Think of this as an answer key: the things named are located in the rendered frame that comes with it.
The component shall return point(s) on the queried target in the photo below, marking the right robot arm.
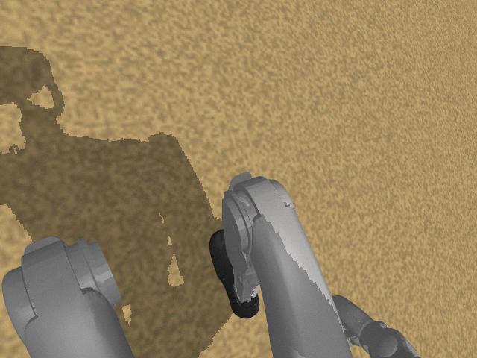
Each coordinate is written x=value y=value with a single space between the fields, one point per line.
x=381 y=341

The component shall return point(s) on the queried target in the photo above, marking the right robot hand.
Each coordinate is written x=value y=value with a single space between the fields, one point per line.
x=353 y=319

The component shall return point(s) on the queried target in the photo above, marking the right robot foot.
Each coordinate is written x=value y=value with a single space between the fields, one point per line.
x=224 y=271

